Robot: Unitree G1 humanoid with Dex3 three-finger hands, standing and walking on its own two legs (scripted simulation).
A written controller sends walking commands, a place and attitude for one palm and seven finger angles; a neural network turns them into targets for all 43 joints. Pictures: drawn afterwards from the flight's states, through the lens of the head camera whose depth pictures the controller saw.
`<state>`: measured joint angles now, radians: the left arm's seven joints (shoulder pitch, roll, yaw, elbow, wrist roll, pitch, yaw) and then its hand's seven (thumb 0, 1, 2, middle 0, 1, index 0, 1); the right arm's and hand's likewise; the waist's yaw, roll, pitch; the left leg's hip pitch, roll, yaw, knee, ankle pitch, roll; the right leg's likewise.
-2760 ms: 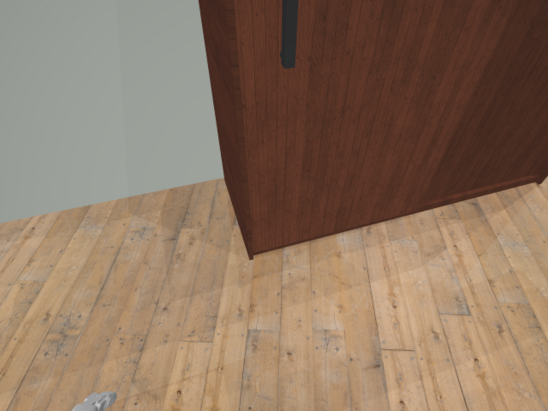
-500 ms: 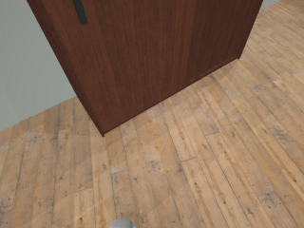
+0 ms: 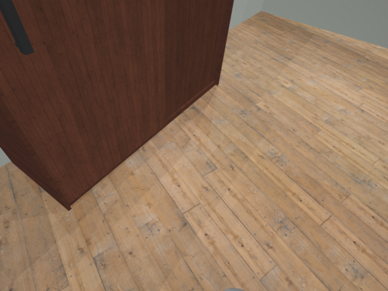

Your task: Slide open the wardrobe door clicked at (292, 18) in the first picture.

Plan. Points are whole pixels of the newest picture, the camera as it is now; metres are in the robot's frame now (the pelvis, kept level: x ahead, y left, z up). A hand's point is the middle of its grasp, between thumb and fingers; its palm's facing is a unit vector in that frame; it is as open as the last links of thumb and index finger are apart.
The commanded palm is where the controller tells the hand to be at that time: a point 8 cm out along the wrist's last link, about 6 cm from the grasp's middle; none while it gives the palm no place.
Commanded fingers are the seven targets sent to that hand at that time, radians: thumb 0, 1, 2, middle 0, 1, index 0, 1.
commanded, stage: walk to a spot facing it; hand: left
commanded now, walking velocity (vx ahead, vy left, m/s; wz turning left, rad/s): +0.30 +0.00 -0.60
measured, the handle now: (8, 17) +0.71 +0.59 +0.20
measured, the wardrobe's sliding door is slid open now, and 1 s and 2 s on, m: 0.00 0.00 0.00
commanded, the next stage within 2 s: turn to face it in 1.06 s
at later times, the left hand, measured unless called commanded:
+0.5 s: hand (174, 256) +0.24 +0.06 -0.16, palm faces -0.22 -0.95 -0.23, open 7.2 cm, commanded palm none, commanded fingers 0.00 0.90 0.90 -0.20 -0.30 -0.20 -0.30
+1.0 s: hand (172, 210) +0.38 +0.08 -0.19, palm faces -0.24 -0.96 -0.13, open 7.4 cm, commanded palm none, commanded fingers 0.00 0.90 0.90 -0.20 -0.30 -0.20 -0.30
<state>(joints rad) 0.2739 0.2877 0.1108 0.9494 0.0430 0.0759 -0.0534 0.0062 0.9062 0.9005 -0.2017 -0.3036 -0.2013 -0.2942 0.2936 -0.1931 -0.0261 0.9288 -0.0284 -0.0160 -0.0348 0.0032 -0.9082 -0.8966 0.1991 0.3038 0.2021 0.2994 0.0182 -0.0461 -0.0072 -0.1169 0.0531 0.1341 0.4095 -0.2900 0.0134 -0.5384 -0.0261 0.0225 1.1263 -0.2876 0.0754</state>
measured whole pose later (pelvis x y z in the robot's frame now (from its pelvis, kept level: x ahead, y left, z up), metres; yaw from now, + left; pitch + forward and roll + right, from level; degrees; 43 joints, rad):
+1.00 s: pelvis +0.36 -0.09 -0.01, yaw -20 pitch -2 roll -1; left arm 0.35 0.18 0.07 1.10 0.03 -0.01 -0.01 0.01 0.91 0.90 -0.20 -0.30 -0.20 -0.29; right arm 0.25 -0.15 -0.05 1.04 -0.02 -0.08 -0.03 -0.01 -0.95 -0.90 0.20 0.30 0.20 0.30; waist 0.03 -0.05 0.04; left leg -0.19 0.04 0.23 0.49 -0.26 0.07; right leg -0.52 -0.08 -0.03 1.23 -0.26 -0.01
